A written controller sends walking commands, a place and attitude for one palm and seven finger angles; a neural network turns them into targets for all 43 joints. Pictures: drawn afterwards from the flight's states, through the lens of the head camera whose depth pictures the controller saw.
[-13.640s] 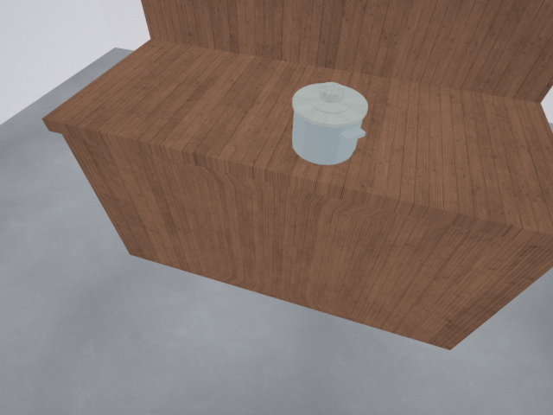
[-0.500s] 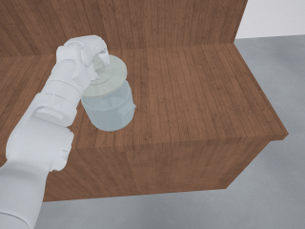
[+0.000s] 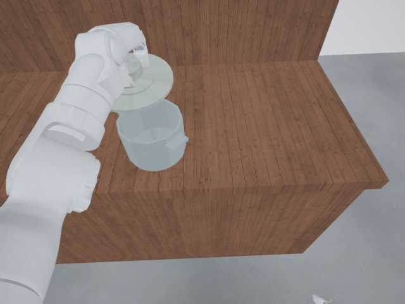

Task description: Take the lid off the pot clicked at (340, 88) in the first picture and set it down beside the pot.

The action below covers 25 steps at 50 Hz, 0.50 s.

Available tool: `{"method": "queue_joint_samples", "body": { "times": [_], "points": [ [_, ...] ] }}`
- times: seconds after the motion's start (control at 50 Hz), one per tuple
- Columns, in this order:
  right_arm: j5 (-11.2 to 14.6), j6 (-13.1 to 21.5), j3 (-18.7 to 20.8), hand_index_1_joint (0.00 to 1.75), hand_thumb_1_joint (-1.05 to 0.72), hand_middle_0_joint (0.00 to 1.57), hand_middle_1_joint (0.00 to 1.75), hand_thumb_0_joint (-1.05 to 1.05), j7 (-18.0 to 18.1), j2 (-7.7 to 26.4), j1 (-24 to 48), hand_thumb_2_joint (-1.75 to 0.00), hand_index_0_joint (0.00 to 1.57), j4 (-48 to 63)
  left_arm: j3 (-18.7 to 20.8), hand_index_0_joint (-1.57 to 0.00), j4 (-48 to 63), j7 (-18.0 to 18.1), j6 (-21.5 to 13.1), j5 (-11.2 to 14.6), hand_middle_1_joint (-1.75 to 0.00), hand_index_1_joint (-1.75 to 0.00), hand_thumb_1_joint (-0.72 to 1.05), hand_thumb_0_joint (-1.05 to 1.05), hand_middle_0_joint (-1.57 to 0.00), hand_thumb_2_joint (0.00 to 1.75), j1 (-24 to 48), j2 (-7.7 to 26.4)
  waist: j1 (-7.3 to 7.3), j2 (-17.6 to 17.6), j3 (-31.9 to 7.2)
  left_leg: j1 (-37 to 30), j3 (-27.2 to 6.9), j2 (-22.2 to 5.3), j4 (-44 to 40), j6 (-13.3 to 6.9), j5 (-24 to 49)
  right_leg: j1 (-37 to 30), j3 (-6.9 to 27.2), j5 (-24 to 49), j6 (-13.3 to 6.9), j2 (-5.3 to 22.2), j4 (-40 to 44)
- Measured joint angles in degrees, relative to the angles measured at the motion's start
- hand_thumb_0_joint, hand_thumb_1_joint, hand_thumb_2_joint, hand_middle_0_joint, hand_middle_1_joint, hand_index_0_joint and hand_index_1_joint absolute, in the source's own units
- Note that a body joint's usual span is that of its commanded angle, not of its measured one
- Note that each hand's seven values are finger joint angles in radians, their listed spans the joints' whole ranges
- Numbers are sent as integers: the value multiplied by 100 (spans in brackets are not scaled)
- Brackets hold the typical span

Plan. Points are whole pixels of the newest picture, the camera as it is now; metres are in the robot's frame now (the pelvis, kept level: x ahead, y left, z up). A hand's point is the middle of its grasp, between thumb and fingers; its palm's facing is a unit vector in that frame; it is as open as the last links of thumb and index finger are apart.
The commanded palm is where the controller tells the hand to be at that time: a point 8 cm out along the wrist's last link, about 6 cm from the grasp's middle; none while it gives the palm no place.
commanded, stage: lift the lid straight up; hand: left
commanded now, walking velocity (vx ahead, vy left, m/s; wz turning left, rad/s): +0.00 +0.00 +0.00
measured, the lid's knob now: (128, 69) +0.52 +0.13 +0.20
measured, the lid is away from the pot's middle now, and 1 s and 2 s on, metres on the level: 0.01 0.07 0.18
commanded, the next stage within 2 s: move the lid sideways beside the pot in 0.44 s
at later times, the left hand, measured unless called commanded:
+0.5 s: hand (125, 61) +0.49 +0.12 +0.23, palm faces -0.30 -0.07 -0.95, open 8.4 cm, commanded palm +0.49 +0.12 +0.31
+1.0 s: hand (92, 65) +0.48 +0.18 +0.23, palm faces -0.28 -0.06 -0.96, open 8.3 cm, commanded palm +0.48 +0.17 +0.31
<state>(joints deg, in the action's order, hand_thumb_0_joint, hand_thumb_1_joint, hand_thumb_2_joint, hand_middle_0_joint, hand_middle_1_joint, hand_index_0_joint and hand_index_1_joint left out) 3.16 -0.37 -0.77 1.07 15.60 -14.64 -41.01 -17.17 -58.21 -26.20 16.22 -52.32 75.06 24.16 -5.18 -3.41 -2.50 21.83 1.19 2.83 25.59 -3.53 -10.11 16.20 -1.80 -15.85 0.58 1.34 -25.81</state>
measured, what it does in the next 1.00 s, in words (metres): stands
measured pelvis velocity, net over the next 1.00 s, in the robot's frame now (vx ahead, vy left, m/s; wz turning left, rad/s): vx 0.00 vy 0.00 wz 0.00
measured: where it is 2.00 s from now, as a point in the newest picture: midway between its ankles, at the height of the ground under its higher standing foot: outside the picture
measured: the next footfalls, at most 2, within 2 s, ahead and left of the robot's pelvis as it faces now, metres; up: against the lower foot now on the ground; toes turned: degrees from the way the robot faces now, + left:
none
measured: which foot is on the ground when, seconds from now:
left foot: down 0.00-1.00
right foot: down 0.00-1.00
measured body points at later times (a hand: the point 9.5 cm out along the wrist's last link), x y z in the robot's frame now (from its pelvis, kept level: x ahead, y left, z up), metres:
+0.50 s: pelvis +0.00 +0.00 +0.00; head +0.04 -0.02 +0.45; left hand +0.50 +0.12 +0.29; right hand +0.07 -0.27 -0.13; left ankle +0.03 +0.08 -0.74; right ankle -0.04 -0.13 -0.74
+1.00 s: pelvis +0.00 +0.00 +0.00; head +0.04 -0.02 +0.45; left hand +0.49 +0.18 +0.29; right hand +0.10 -0.27 -0.13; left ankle +0.03 +0.08 -0.74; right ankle -0.04 -0.13 -0.74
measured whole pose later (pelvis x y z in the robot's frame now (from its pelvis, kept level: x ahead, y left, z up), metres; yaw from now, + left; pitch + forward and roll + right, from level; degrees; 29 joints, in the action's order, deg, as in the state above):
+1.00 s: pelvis +0.00 +0.00 +0.00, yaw +0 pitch +6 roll -1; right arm 4.0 -3.7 -0.6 0.9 16.1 -13.7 -39.8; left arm -15.7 -53.6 -31.4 14.2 -52.9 73.6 31.3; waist -4.1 -3.2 -2.1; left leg 21.2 0.7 2.5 25.8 -3.4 -10.5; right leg 14.8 -2.1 -15.6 0.4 0.8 -24.6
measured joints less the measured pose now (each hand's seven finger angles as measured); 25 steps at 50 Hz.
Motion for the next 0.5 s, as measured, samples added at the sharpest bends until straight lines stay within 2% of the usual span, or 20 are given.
{"method": "queue_joint_samples", "body": {
  "times": [0.12, 0.26, 0.4, 0.5],
  "points": [
    [-9, 6, 10, 30, -90, 20, 30, 1, -15, 15, -67, -90, 20, -42, -63, -57, -102, -118, 85, -9, -91, -91, 17, 1, -55, 88, 204, -11, 1, -34, -3, 3, -5, 15, -18, -6, 12, 10, -4, -2, 6, 14, -3],
    [-17, 26, 6, 30, -90, 20, 30, 1, -10, 24, -116, -90, 20, -66, 53, -57, -67, -225, 64, -28, -91, -91, 17, 1, -55, 88, 326, 7, -9, -46, -1, -55, 10, 7, -58, -2, 18, -35, 15, 7, 2, 6, 26],
    [-12, -73, -9, 30, -90, 20, 30, 1, -48, 48, -74, -90, 20, -50, 12, -57, -367, -266, 272, -139, -91, -92, 17, 1, -55, 88, 543, -6, -49, -9, -19, -10, 13, -23, -55, 18, 25, 12, 22, 21, -19, -24, 31],
    [-17, -81, 12, 30, -90, 20, 30, 1, -14, 75, -67, -90, 20, -4, 13, -57, -258, -350, 204, -114, -91, -92, 17, 1, -55, 88, 429, 39, -57, -5, 17, -7, -2, -39, -49, 25, 24, -4, 10, 36, -27, -43, 59]
  ]
}}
